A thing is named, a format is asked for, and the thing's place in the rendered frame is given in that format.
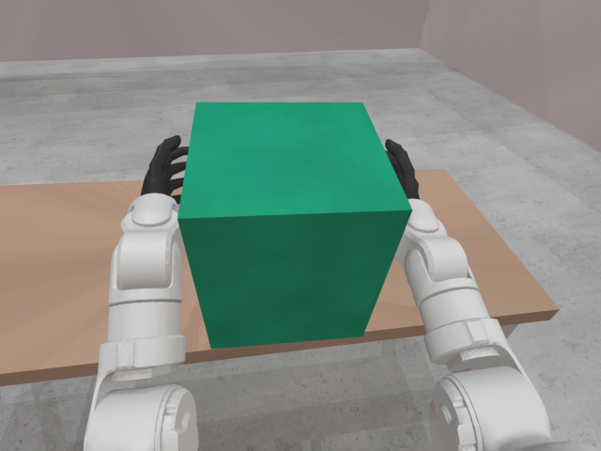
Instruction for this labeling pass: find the right robot upper arm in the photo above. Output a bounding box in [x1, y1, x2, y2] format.
[434, 365, 601, 451]

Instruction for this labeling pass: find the carton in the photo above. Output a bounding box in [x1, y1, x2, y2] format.
[177, 102, 412, 349]

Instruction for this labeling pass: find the left robot hand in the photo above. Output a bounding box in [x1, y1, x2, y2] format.
[141, 135, 189, 204]

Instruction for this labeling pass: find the left robot forearm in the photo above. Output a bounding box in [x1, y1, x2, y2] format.
[84, 193, 185, 451]

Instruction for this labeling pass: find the right robot forearm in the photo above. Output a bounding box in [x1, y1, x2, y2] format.
[394, 199, 550, 433]

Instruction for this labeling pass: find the table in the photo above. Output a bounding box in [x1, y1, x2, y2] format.
[0, 169, 560, 416]

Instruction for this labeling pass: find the left robot upper arm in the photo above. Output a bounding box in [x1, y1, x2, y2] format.
[85, 384, 199, 451]

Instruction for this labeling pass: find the right robot hand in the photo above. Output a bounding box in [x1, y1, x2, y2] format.
[385, 139, 420, 199]

